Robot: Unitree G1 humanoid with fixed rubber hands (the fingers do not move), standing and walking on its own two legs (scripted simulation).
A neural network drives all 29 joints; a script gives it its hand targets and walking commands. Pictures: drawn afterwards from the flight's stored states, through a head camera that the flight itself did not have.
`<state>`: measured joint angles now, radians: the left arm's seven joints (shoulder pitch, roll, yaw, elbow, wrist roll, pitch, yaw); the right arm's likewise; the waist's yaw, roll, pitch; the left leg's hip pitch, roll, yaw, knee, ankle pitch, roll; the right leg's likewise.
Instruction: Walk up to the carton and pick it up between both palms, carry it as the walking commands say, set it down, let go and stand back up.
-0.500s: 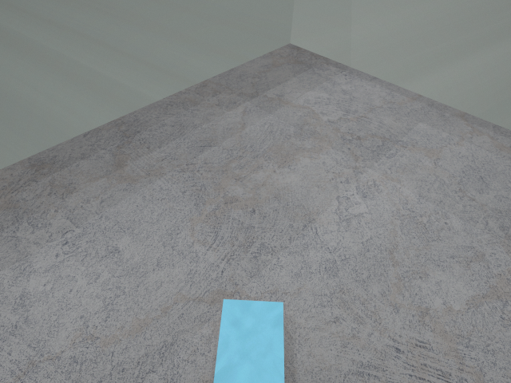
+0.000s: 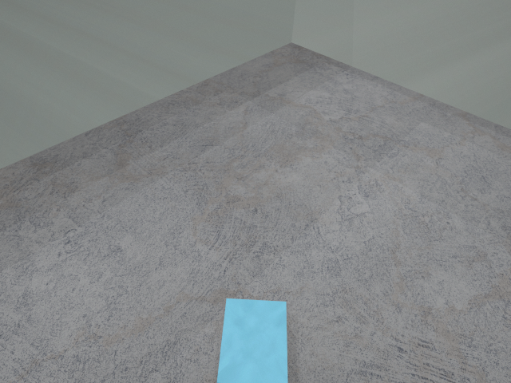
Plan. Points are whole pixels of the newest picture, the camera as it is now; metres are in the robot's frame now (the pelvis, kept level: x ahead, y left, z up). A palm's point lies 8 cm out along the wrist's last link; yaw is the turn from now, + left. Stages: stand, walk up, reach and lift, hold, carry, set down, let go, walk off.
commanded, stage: stand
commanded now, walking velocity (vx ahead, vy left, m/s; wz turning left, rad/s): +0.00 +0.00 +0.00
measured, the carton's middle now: (254, 345) +0.39 +0.02 -0.70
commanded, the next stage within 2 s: reach and lift in 0.58 s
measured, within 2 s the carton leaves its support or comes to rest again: neither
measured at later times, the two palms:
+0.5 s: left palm out of the picture -0.02 +0.20 -0.15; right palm out of the picture -0.07 -0.17 -0.14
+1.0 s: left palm out of the picture +0.11 +0.19 -0.16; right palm out of the picture +0.14 -0.18 -0.14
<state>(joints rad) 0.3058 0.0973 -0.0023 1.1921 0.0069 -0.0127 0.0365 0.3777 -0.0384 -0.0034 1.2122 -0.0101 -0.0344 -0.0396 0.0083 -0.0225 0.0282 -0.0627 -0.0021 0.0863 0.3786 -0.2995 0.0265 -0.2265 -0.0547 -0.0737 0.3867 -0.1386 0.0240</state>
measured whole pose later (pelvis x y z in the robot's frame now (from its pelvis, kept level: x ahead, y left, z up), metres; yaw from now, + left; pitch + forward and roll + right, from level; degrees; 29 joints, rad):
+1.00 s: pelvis -0.01 -0.01 -0.03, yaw +7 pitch +15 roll -1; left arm 0.07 0.12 -0.02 0.56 0.08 0.58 -0.03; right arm 0.10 0.01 -0.05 0.48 -0.02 0.57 -0.07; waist -0.07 0.00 -0.06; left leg -0.58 -0.01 -0.04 0.71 -0.38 0.02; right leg -0.67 -0.03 -0.03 0.63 -0.21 0.00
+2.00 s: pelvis -0.08 -0.05 -0.12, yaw +7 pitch +36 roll +1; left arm -0.86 0.30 0.18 0.91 -0.05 0.15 -0.06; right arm -0.76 -0.13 -0.23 0.77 0.07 0.17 -0.11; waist -0.06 -0.01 -0.06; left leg -1.37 -0.02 -0.04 1.17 -0.43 -0.03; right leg -1.46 -0.01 0.01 1.08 -0.25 0.00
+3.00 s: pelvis -0.11 -0.05 -0.31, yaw +8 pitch +47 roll +2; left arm -1.17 0.35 0.16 0.96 -0.11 0.10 0.04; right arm -1.08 -0.23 -0.30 0.88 0.10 0.08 -0.11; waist -0.06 0.00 0.00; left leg -2.08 -0.04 -0.03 1.88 -0.62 -0.04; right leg -2.20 -0.01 0.03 1.76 -0.38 0.02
